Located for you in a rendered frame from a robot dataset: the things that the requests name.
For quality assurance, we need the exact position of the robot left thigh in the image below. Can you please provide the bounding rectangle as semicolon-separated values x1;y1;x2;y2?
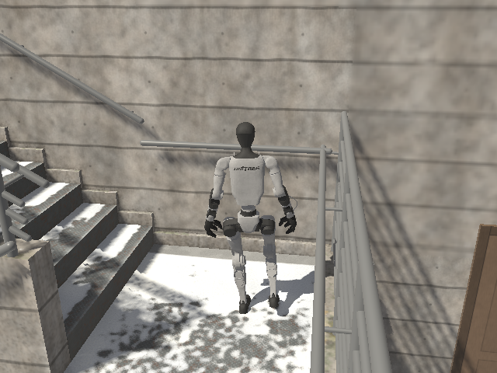
222;217;246;269

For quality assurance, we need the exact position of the robot left upper arm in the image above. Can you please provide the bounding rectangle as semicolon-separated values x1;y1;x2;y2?
211;156;231;200

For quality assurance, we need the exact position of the left robot hand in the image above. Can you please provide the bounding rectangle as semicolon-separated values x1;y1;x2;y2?
204;219;222;238

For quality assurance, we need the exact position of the robot right forearm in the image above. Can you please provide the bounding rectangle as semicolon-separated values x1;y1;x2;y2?
278;185;294;218

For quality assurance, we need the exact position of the robot right foot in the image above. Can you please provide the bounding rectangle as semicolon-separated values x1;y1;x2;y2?
268;293;280;308

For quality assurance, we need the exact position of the right robot hand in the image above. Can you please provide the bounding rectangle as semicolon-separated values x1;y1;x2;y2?
279;215;297;234

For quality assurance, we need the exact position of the robot right upper arm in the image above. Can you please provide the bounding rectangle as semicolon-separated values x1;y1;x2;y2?
262;155;286;197

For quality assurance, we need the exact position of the robot left forearm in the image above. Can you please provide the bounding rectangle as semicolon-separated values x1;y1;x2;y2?
206;188;220;221

